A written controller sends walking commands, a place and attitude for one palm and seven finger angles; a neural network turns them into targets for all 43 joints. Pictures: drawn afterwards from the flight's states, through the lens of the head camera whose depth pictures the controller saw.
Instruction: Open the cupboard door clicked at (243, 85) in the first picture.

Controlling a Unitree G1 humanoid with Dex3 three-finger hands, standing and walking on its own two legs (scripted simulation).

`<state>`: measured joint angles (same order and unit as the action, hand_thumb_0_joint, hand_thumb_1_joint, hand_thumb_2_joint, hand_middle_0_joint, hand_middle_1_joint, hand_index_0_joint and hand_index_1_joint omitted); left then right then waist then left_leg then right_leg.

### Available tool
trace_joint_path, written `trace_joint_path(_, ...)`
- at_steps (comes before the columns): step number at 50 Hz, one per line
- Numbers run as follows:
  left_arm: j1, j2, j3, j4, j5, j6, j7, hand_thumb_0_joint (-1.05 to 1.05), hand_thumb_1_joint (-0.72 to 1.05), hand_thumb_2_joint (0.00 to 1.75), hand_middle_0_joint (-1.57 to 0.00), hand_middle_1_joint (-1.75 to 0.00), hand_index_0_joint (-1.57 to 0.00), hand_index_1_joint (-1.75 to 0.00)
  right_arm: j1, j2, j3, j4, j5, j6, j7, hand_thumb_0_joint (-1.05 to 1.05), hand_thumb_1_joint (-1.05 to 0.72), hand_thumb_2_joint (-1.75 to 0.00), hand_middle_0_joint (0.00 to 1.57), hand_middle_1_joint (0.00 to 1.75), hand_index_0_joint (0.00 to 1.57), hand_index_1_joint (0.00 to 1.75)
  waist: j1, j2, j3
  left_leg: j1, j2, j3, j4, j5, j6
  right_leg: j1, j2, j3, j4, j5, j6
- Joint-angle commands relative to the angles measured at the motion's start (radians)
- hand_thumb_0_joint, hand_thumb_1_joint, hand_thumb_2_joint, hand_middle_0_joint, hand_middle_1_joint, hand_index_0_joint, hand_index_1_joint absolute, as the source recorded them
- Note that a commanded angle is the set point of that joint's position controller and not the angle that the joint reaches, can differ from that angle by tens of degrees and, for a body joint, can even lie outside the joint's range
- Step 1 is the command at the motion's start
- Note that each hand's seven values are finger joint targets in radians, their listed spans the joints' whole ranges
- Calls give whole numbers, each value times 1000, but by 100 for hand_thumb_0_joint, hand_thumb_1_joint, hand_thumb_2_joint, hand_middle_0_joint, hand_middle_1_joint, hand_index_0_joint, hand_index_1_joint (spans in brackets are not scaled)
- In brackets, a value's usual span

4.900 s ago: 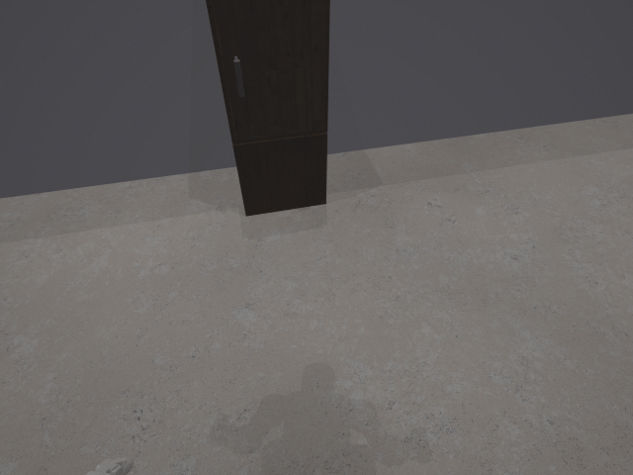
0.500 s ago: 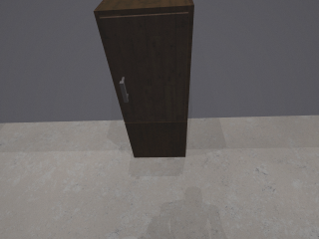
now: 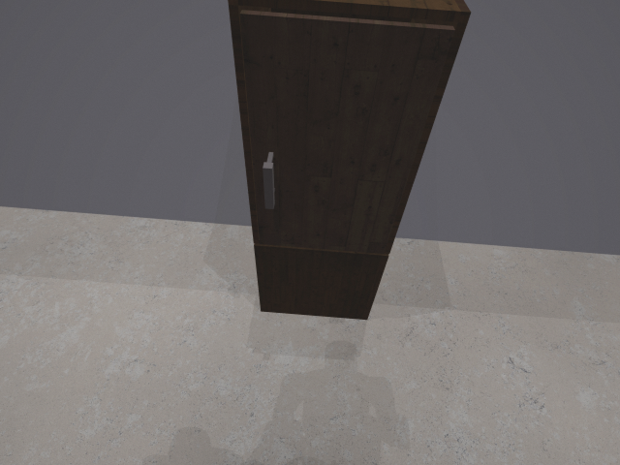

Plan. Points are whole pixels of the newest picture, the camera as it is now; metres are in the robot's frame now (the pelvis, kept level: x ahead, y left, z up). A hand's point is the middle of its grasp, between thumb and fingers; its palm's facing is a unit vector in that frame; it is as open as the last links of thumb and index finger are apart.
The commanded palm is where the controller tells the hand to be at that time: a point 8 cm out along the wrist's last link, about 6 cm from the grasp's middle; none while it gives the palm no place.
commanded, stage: take the last steps up to it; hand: left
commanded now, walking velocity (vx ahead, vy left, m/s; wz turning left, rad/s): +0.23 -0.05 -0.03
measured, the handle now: (270, 180) +0.69 +0.15 -0.09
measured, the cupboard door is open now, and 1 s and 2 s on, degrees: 0 0 0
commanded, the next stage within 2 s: come to a stop and stand still in 0.24 s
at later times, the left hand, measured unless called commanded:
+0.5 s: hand (243, 411) +0.22 +0.12 -0.16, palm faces +0.03 -0.97 -0.26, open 7.2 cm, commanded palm none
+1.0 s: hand out of the picture +0.12 +0.22 -0.17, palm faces +0.08 -0.95 -0.29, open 7.4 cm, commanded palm none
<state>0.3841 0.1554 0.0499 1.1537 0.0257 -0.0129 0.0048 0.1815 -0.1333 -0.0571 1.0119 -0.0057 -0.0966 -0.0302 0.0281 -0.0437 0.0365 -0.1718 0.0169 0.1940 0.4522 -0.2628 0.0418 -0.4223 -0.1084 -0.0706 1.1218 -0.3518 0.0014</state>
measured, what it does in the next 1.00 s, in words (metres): walks ahead: right foot, then left foot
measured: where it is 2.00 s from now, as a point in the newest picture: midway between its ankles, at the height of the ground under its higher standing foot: outside the picture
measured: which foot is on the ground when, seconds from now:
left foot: down 0.00-0.34, up 0.36-0.88, down 0.90-1.00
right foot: up 0.00-0.30, down 0.32-1.00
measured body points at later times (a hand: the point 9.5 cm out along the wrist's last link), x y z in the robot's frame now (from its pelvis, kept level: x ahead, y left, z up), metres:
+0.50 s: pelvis +0.14 -0.06 +0.00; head +0.17 -0.09 +0.44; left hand +0.22 +0.17 -0.14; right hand +0.10 -0.27 -0.18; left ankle +0.08 +0.08 -0.67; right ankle +0.20 -0.13 -0.74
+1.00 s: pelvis +0.10 +0.01 -0.01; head +0.07 -0.01 +0.44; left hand +0.12 +0.26 -0.15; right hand +0.20 -0.22 -0.15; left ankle +0.09 +0.10 -0.74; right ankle +0.19 -0.12 -0.73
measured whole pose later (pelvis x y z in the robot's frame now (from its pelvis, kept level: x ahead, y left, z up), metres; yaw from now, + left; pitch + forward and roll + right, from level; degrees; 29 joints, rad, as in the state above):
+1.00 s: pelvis +0.10 +0.01 -0.01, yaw +0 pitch -3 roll +2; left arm 0.31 0.20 0.03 1.00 0.02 0.06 0.04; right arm 0.24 -0.19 -0.04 0.89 -0.02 0.02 -0.01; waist 0.02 0.02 -0.03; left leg -0.18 -0.04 0.10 0.55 -0.32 0.05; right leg -0.40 -0.07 -0.03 0.67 -0.30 0.00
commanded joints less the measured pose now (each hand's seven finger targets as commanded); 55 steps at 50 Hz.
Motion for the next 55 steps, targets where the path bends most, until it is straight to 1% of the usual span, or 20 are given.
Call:
trace_joint_path(1, 12, 7, 13, -72, 4, -6, -10, 0, 90, 90, -20, -30, -20, -30, 186, -91, 4, 44, -11, 4, -5, 0, -90, -90, 20, 30, 20, 30, -14, 135, 40, 68, 267, -190, -248, 474, 109, -149, -26, 32, -11, 101, 11)
trace_joint_path(6, -124, 37, 14, -140, 1, 8, -17, 0, 90, 90, -20, -30, -20, -30, 191, -122, -1, 47, -15, 12, -1, 0, -90, -90, 20, 30, 20, 30, -14, 141, 97, 74, 266, -168, -266, 416, 129, -188, -33, 29, -191, 162, 14)
trace_joint_path(12, -246, 48, 11, -199, -4, -3, -19, 0, 90, 90, -20, -30, -20, -30, 225, -152, -9, 69, -27, 33, 0, 0, -90, -90, 20, 30, 20, 30, -48, 132, 118, 72, 282, -166, -176, 436, 111, -37, 19, -23, -452, 120, -20)
trace_joint_path(15, -62, 97, 23, -140, 1, -22, -13, 0, 90, 90, -20, -30, -20, -30, 221, -148, -5, 80, -17, 40, 5, 0, -90, -90, 20, 30, 20, 30, 37, 53, 12, -4, 199, -102, 86, 466, 52, 283, 76, -58, -604, 226, -38)
trace_joint_path(16, 50, 168, 42, -108, 9, -39, -4, 0, 90, 90, -20, -30, -20, -30, 233, -115, -1, 73, -9, 37, 11, 0, -90, -90, 20, 30, 20, 30, 79, -76, -90, -141, 123, -43, 328, 274, 8, 477, -73, 128, -630, 338, -93)
trace_joint_path(17, 114, 253, 58, -97, -2, -43, 0, 0, 90, 90, -20, -30, -20, -30, 283, -70, 8, 56, 1, 39, 12, 0, -90, -90, 20, 30, 20, 30, 63, -265, -188, -289, -9, -30, 625, -308, -35, 594, -313, 448, -750, 539, -215)
trace_joint_path(18, 90, 244, 46, -107, -18, -41, 8, 0, 90, 90, -20, -30, -20, -30, 249, -101, 7, 51, 1, 51, 3, 0, -90, -90, 20, 30, 20, 30, 66, -143, -189, -289, 15, -156, 721, -365, -29, 524, -328, 433, -785, 632, -260)
trace_joint_path(22, -196, 128, 5, -170, -12, -27, 33, 0, 90, 90, -20, -30, -20, -30, 239, -40, 18, 94, 4, 100, -3, 0, -90, -90, 20, 30, 20, 30, -50, -2, -42, -148, 80, -210, 613, -196, -62, 143, -224, 178, -810, 733, -187)
trace_joint_path(24, -202, 133, 4, -171, -7, -15, 36, 0, 90, 90, -20, -30, -20, -30, 245, -33, 15, 97, 9, 127, -1, 0, -90, -90, 20, 30, 20, 30, -54, -27, -48, -119, 56, -191, 531, -178, -71, 113, -199, 122, -810, 686, -175)
trace_joint_path(31, -152, 182, 36, -169, -2, 11, 43, 0, 90, 90, -20, -30, -20, -30, 132, -94, -14, 30, -9, 158, 11, 0, -90, -90, 20, 30, 20, 30, -8, -55, -81, -248, 23, -208, 565, -165, -98, 226, -238, 190, -813, 601, -200)
trace_joint_path(37, -156, 197, 43, -181, 11, 22, 39, 0, 90, 90, -20, -30, -20, -30, 70, -101, -11, -14, -6, 144, 22, 0, -90, -90, 20, 30, 20, 30, 7, -142, -74, -189, 16, -185, 396, -177, -83, 208, -207, 209, -860, 281, -184)
trace_joint_path(38, -76, 233, 20, -209, 11, 3, 79, 0, 90, 90, -20, -30, -20, -30, 129, -161, -26, -95, -8, 120, 27, 0, -90, -90, 20, 30, 20, 30, -35, -42, -282, -208, -53, -131, 450, -254, -103, 454, -242, 348, -761, 727, -166)
trace_joint_path(39, -102, 264, 36, -238, 14, 3, 79, 0, 90, 90, -20, -30, -20, -30, 105, -122, -25, -129, -6, 116, 26, 0, -90, -90, 20, 30, 20, 30, -20, 22, -298, -218, 1, -162, 350, -237, -81, 455, -246, 296, -673, 598, -205)
trace_joint_path(40, -88, 238, 36, -236, 11, 6, 72, 0, 90, 90, -20, -30, -20, -30, 45, -107, -15, -153, -6, 114, 27, 0, -90, -90, 20, 30, 20, 30, 9, 84, -258, -184, -23, -127, 229, -223, -66, 394, -219, 261, -667, 473, -205)
trace_joint_path(43, -147, 191, 15, -234, 1, 29, 57, 0, 90, 90, -20, -30, -20, -30, 147, -109, -3, -143, -4, 109, 19, 0, -90, -90, 20, 30, 20, 30, -65, -50, -68, 8, -23, -127, -82, -38, -39, 79, -90, 142, -662, 44, -82)
trace_joint_path(45, -126, 105, -5, -244, -11, 48, 40, 0, 90, 90, -20, -30, -20, -30, 135, -208, -16, -181, -23, 105, 18, 0, -90, -90, 20, 30, 20, 30, -44, 156, 44, -149, 218, -399, -221, -96, 47, -9, 46, 1, -514, -52, 7)
trace_joint_path(46, -116, 89, -2, -255, -10, 46, 35, 0, 90, 90, -20, -30, -20, -30, 67, -225, -14, -208, -31, 108, 14, 0, -90, -90, 20, 30, 20, 30, -22, 134, 98, -268, 259, -400, -238, -108, 96, 44, 63, 6, -462, -3, 3)
trace_joint_path(48, -110, 100, -6, -235, 4, 53, 30, 0, 90, 90, -20, -30, -20, -30, -4, -184, 1, -204, -25, 102, 11, 0, -90, -90, 20, 30, 20, 30, -6, 200, 153, -340, 180, -359, -249, -144, 78, 77, 68, 46, -380, 16, -8)
trace_joint_path(52, -31, 95, -9, -219, 1, 38, 19, 0, 90, 90, -20, -30, -20, -30, 3, -179, 10, -193, -18, 102, 12, 0, -90, -90, 20, 30, 20, 30, 16, 104, 131, -348, 139, -317, -199, -253, 65, 171, 77, 58, -492, 105, -13)
trace_joint_path(55, -41, 122, -14, -223, -1, 10, 21, 0, 90, 90, -20, -30, -20, -30, 69, -141, 20, -168, -10, 97, 10, 0, -90, -90, 20, 30, 20, 30, -17, -6, 103, -247, 57, -292, -120, -209, 28, 143, 13, 203, -712, 34, -53)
